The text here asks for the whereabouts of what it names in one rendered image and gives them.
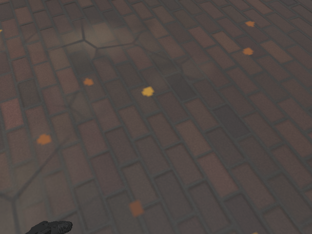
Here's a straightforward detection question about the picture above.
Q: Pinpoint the left robot hand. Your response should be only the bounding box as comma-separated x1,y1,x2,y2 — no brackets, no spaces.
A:
25,220,73,234

